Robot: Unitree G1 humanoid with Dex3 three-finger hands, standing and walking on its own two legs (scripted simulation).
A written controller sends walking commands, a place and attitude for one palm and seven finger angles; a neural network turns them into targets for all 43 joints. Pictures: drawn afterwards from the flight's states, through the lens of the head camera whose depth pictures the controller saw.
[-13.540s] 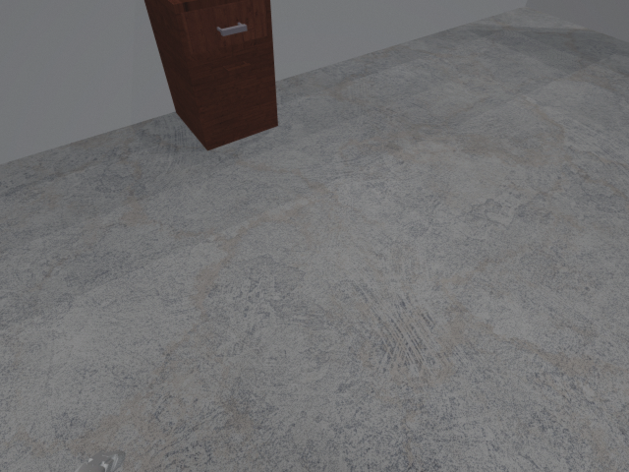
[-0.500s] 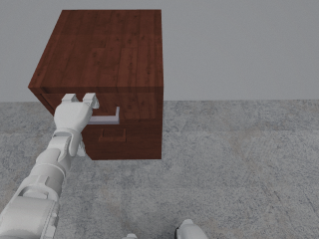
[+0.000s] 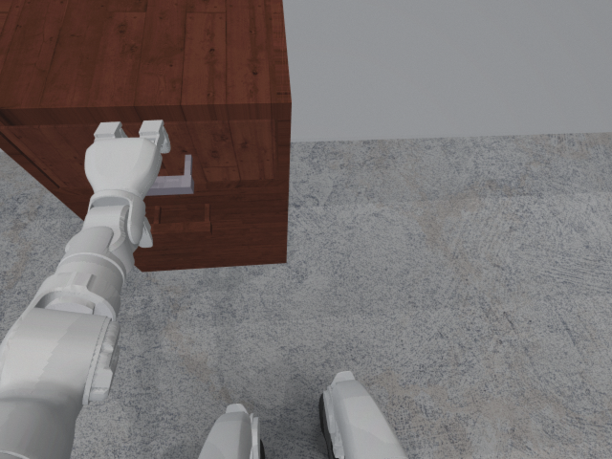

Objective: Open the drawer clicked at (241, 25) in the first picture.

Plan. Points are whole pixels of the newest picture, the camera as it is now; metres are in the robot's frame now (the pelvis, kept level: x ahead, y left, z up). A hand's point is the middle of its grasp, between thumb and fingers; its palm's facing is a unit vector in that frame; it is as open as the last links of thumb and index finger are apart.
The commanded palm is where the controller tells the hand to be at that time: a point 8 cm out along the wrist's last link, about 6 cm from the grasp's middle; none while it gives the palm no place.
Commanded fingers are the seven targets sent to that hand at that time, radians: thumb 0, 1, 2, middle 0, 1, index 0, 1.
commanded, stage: move the hooked fingers above the handle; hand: left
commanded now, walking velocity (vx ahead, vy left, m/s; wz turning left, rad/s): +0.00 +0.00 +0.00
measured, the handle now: (156, 174) +0.56 +0.18 -0.09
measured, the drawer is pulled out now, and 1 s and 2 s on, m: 0.00 0.00 0.00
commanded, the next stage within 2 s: lower the fingers behind the handle in 0.70 s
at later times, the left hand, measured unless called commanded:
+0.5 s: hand (137, 193) +0.49 +0.19 -0.03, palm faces -0.10 -0.02 -0.99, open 13.9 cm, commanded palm +0.48 +0.19 +0.02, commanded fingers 0.00 -0.50 0.30 -0.30 -1.20 -0.30 -1.20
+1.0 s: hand (141, 189) +0.50 +0.19 -0.05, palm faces -0.08 -0.03 -1.00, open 13.9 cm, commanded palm +0.48 +0.19 +0.01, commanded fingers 0.00 -0.50 0.30 -0.30 -1.20 -0.30 -1.20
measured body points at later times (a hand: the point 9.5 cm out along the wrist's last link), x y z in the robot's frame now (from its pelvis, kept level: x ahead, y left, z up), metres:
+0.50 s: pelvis +0.00 -0.01 +0.00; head +0.15 -0.01 +0.43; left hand +0.49 +0.19 +0.02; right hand +0.03 -0.28 -0.13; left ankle -0.02 +0.11 -0.64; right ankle +0.06 -0.12 -0.64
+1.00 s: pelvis +0.00 +0.00 -0.01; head +0.16 +0.00 +0.41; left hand +0.50 +0.19 +0.01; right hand +0.01 -0.27 -0.14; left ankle -0.02 +0.11 -0.64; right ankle +0.06 -0.12 -0.64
